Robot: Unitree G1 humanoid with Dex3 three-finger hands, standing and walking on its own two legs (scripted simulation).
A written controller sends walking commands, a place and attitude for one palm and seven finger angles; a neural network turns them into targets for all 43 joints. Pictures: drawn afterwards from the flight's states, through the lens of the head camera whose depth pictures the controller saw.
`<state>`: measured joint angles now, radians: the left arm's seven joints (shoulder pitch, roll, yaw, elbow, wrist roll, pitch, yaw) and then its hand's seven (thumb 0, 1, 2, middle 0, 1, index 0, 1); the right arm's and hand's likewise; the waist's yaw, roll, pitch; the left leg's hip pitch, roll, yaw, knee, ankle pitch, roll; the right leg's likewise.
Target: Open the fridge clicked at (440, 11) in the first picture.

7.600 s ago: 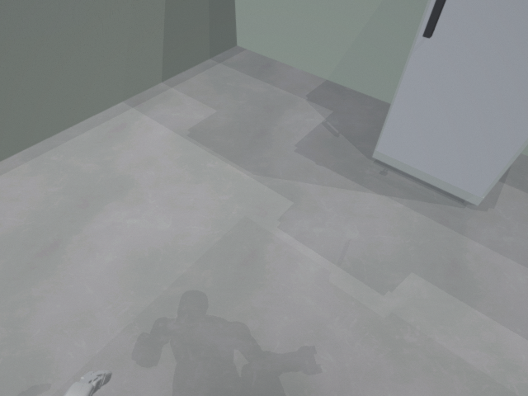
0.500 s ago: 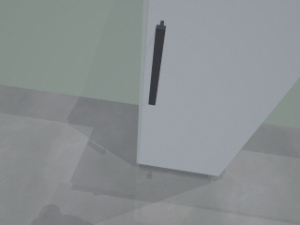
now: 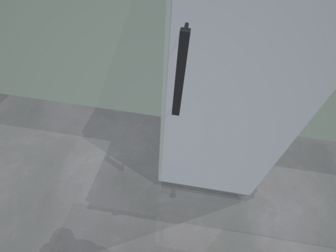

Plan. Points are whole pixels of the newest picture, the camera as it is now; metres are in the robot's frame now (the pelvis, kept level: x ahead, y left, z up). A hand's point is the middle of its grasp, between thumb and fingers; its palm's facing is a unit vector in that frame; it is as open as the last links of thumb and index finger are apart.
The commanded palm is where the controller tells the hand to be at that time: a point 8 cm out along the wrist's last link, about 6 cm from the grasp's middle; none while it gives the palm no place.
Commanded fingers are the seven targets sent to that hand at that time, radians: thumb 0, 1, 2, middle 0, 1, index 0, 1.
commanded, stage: look again from close up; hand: left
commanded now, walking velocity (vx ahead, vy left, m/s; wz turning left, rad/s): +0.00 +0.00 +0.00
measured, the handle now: (180, 74) +0.62 +0.01 +0.11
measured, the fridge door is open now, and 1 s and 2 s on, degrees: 0 0 0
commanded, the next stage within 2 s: shuffle to correct the standing spot in 1.80 s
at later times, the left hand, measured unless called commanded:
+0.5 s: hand out of the picture -0.06 +0.13 -0.18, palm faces +0.05 -0.99 -0.12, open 7.4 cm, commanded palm none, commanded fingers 0.00 0.90 0.90 -0.20 -0.30 -0.20 -0.30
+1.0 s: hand out of the picture -0.04 +0.13 -0.18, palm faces +0.06 -0.99 -0.13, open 7.4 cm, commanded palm none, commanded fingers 0.00 0.90 0.90 -0.20 -0.30 -0.20 -0.30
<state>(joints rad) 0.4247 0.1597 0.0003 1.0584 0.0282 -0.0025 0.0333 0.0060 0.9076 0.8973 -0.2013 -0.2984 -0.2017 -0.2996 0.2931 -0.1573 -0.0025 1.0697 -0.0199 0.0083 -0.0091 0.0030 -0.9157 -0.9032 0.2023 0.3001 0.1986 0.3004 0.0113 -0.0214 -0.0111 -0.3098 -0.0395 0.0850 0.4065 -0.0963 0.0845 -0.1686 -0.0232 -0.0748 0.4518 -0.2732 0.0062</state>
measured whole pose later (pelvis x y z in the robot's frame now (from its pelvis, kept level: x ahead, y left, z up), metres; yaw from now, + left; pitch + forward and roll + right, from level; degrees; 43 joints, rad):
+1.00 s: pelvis +0.00 -0.02 +0.00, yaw +0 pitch +0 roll -1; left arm 0.42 0.11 0.01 1.07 0.02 -0.02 0.04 0.01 0.91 0.90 -0.20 -0.30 -0.20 -0.30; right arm 0.33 -0.11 0.00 1.11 -0.02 0.00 -0.02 0.01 -0.92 -0.90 0.20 0.30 0.20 0.30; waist 0.00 -0.02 0.00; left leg -0.33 -0.02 0.07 0.43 -0.11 0.06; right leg -0.18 0.00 -0.08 0.45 -0.28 -0.02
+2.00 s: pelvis +0.03 -0.03 +0.00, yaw -1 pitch +0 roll +0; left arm 0.39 0.12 0.00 1.09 0.02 -0.02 0.03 0.01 0.91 0.90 -0.20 -0.30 -0.20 -0.30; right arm 0.30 -0.12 0.00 1.13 -0.02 -0.01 -0.03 0.01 -0.92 -0.90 0.20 0.30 0.20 0.30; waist 0.01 -0.03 0.01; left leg -0.26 -0.02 0.09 0.42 -0.15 0.05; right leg -0.11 0.00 -0.06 0.42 -0.31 -0.02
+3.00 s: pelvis +0.13 -0.13 -0.01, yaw -4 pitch +0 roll +2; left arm 0.22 0.18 0.07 0.97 0.04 0.01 0.03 0.01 0.93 0.90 -0.20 -0.30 -0.20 -0.30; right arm 0.18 -0.17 -0.06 1.01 -0.03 0.03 -0.02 -0.01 -0.93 -0.90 0.20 0.30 0.20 0.30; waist 0.01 0.02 0.09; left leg -0.35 0.09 0.15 0.59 -0.23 -0.01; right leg -0.31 -0.06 -0.06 0.63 -0.31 0.02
